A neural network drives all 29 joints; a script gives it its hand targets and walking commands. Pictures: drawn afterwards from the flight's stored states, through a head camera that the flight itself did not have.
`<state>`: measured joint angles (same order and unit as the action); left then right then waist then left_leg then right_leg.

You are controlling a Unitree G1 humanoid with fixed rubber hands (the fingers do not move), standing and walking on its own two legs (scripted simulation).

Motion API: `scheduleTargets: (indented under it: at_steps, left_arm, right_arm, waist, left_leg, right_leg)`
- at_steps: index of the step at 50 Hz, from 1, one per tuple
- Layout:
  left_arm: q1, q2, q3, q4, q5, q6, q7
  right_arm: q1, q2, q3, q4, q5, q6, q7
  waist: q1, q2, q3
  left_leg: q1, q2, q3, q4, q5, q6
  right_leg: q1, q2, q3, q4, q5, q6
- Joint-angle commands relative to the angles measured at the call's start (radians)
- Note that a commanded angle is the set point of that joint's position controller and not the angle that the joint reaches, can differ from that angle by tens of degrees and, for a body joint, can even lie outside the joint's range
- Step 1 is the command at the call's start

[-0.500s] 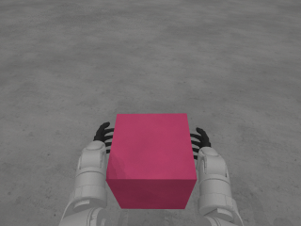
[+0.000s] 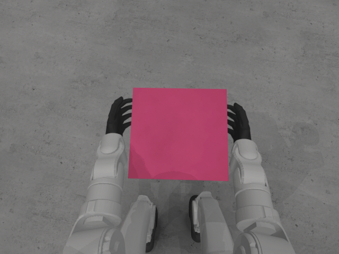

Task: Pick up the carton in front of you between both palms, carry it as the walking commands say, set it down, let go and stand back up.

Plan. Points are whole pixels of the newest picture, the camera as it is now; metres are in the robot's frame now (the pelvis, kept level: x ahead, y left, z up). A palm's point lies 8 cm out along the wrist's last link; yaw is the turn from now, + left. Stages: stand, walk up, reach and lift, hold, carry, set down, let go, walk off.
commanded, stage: set down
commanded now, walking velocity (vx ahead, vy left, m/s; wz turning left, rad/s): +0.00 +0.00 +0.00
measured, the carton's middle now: (177, 138) +0.39 -0.02 -0.15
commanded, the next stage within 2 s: none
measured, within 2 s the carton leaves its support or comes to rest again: rests again in 1.66 s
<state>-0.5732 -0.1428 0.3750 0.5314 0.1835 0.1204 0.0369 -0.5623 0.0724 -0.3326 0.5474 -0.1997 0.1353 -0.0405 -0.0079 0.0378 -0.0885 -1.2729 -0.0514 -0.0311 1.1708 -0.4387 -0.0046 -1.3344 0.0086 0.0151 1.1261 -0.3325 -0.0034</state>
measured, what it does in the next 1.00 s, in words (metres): lowers itself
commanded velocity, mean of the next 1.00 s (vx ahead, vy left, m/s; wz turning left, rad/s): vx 0.00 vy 0.00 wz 0.00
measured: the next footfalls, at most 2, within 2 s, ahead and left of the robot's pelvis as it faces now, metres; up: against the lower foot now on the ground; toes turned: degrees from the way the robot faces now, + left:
none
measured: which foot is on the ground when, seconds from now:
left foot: down 0.00-1.00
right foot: down 0.00-1.00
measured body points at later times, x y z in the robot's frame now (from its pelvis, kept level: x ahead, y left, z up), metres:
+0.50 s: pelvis -0.02 +0.00 -0.13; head +0.24 -0.02 +0.24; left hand +0.44 +0.12 -0.22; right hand +0.43 -0.18 -0.23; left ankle +0.04 +0.12 -0.63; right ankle +0.09 -0.12 -0.63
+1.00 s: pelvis -0.04 -0.01 -0.24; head +0.28 -0.04 +0.07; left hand +0.47 +0.11 -0.38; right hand +0.46 -0.19 -0.39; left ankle +0.04 +0.12 -0.63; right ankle +0.09 -0.12 -0.63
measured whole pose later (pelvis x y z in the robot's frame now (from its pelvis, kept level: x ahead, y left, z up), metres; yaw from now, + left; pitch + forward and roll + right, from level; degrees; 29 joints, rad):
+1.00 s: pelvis -0.04 -0.01 -0.24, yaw +3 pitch +45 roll +3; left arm -1.12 0.03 0.37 0.81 0.05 0.14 0.15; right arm -1.13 -0.17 -0.30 0.84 -0.08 0.18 -0.08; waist -0.04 0.05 0.03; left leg -2.19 -0.09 0.00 2.02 -0.61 -0.04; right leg -2.28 0.01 0.02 1.97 -0.47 -0.01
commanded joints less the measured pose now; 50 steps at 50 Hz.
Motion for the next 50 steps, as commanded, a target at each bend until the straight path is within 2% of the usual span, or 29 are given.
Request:
scheduleTargets:
  at_steps: [1,3,6,14,25,33,42,50]
  left_arm:
    - [-0.46,-0.867,-0.573,0.047,-0.058,0.011,-0.129]
    - [-0.477,-0.878,-0.547,0.077,-0.049,0.033,-0.125]
    - [-0.509,-0.883,-0.503,0.116,-0.036,0.051,-0.117]
    - [-0.626,-0.85,-0.44,0.158,-0.03,0.036,-0.096]
    - [-0.786,-0.786,-0.477,0.146,-0.093,0.02,-0.074]
    - [-0.888,-0.739,-0.472,0.167,-0.128,0.019,-0.073]
    - [-1.003,-0.688,-0.44,0.227,-0.147,0.019,-0.08]
    - [-1.113,-0.65,-0.46,0.258,-0.195,0.006,-0.073]
  right_arm:
    - [-0.502,0.819,0.537,-0.004,0.065,-0.006,0.178]
    - [-0.532,0.815,0.508,0.024,0.058,0.014,0.188]
    - [-0.573,0.808,0.463,0.069,0.048,0.031,0.203]
    - [-0.672,0.774,0.394,0.137,0.048,0.027,0.208]
    - [-0.81,0.734,0.429,0.122,0.11,0.022,0.161]
    - [-0.92,0.699,0.447,0.118,0.146,0.026,0.136]
    - [-1.033,0.645,0.43,0.174,0.166,0.025,0.14]
    - [-1.142,0.579,0.44,0.214,0.214,0.008,0.159]
  waist:
    - [-0.035,-0.032,-0.879]
    - [-0.035,-0.027,-0.822]
    - [-0.033,-0.023,-0.788]
    - [-0.039,-0.026,-0.852]
    - [-0.043,-0.053,-1.009]
    - [-0.044,-0.074,-1.035]
    - [-0.051,-0.074,-0.99]
    - [-0.069,-0.056,-0.961]
  left_leg:
    - [0.181,-0.114,-0.019,-0.065,0.249,-0.031]
    - [0.122,-0.117,-0.02,-0.05,0.183,-0.03]
    - [0.054,-0.122,-0.022,-0.015,0.143,-0.03]
    - [-0.099,-0.142,-0.001,0.13,0.131,-0.032]
    - [-0.308,-0.157,0.047,0.336,0.087,-0.039]
    - [-0.454,-0.161,0.07,0.465,0.05,-0.032]
    - [-0.588,-0.159,0.087,0.591,0.017,-0.028]
    - [-0.603,-0.154,0.093,0.694,0.027,-0.029]
  right_leg:
    - [0.531,0.132,0.014,0.029,0.285,0.004]
    - [0.439,0.135,0.003,0.054,0.205,0.002]
    - [0.331,0.139,-0.007,0.099,0.153,-0.002]
    - [0.159,0.14,-0.012,0.23,0.148,0.001]
    - [0.089,0.143,-0.018,0.404,0.154,0.026]
    - [0.048,0.137,-0.016,0.509,0.145,0.035]
    - [-0.032,0.126,-0.018,0.629,0.127,0.032]
    - [-0.117,0.109,-0.035,0.74,0.143,0.026]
